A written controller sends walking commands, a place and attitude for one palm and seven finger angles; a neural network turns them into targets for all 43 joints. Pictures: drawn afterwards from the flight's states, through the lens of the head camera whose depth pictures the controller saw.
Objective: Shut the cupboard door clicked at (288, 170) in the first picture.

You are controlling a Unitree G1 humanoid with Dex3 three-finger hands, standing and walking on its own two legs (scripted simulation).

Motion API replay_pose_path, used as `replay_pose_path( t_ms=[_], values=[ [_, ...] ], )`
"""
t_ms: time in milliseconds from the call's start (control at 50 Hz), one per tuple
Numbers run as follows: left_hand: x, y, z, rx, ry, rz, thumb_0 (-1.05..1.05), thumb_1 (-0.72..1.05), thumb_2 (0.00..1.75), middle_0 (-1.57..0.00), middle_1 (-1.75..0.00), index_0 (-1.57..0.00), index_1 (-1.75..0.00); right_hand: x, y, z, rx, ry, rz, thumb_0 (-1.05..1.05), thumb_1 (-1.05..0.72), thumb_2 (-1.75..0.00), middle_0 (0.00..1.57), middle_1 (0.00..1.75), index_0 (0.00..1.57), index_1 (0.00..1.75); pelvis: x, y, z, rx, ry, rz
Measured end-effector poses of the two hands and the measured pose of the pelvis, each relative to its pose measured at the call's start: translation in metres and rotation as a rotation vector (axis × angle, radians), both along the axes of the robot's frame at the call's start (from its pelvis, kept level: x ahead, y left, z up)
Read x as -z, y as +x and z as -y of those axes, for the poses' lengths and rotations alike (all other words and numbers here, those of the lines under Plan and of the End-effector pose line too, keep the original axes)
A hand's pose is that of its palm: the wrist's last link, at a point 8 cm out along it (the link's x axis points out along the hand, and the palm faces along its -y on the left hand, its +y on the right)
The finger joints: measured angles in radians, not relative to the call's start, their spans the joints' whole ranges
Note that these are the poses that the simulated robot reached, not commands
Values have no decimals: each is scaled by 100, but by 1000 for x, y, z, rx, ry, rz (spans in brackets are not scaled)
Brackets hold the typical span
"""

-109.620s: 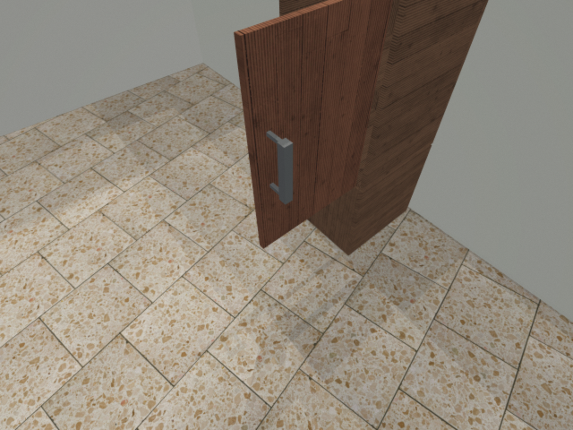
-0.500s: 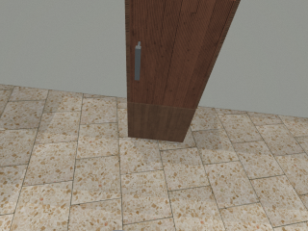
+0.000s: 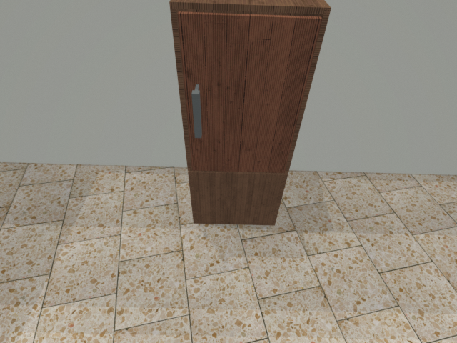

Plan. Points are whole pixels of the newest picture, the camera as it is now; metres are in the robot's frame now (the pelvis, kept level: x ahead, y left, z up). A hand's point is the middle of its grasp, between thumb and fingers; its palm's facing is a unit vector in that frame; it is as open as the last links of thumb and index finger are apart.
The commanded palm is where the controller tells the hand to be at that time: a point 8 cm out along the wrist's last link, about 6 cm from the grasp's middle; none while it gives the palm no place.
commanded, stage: let the arm hang, fingers relaxed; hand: left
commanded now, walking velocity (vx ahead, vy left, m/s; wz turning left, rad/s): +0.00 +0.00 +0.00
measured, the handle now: (197, 111) +0.81 +0.14 -0.04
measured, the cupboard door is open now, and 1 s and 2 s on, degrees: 0 0 0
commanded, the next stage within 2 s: look to check the result in 0.16 s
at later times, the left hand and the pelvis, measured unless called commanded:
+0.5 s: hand out of the picture -0.02 +0.15 -0.17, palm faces +0.07 -0.98 -0.18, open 7.4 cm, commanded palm none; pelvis +0.03 -0.01 +0.01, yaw +1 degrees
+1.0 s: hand out of the picture +0.04 +0.14 -0.17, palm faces +0.07 -0.99 -0.15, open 7.4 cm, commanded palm none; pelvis +0.05 -0.02 +0.01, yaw +1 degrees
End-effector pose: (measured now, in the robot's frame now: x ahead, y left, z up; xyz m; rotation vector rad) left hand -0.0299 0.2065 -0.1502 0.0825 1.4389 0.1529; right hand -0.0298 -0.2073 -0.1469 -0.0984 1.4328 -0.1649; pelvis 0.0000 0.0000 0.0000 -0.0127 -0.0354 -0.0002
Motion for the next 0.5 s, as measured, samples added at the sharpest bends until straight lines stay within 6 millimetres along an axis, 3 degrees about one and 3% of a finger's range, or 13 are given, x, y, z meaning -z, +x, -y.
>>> replay_pose_path(
  t_ms=[80,180,360,500],
  values=[
    [0,14,6,3,-14,28,0,91,89,-20,-29,-20,-30,-4,-6,0,4,-4,-32,1,-91,-90,20,30,20,29,-2,2,1,-7,4,-15],
    [-4,15,8,-8,-10,17,0,91,89,-20,-29,-20,-30,-5,-2,3,-4,-3,-47,1,-90,-90,20,30,20,29,-3,5,3,-12,4,-23],
    [-9,1,7,-27,18,-53,0,91,89,-20,-29,-20,-30,-3,31,10,-26,2,5,1,-90,-90,20,30,19,29,-5,17,9,-13,8,-15],
    [-11,3,11,-32,22,-73,0,91,89,-20,-29,-20,-30,-4,51,21,-47,-12,17,2,-92,-90,20,30,20,29,-5,25,13,-14,11,-11]
  ],
)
